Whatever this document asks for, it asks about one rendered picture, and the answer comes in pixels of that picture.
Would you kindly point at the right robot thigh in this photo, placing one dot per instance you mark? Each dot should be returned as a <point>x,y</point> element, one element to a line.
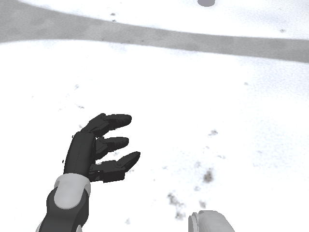
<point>208,221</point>

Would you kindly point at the left robot hand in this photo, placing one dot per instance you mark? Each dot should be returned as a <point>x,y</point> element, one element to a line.
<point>89,145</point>

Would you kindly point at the robot left forearm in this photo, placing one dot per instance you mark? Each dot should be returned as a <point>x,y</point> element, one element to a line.
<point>67,205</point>

